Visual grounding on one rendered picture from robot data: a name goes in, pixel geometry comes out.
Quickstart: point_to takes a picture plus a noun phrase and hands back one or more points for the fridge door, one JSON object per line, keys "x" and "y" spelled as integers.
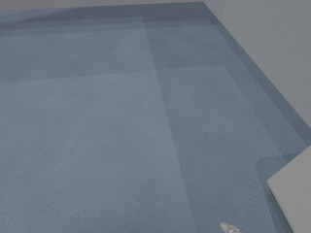
{"x": 292, "y": 186}

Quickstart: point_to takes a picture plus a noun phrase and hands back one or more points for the right robot hand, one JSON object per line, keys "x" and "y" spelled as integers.
{"x": 227, "y": 228}

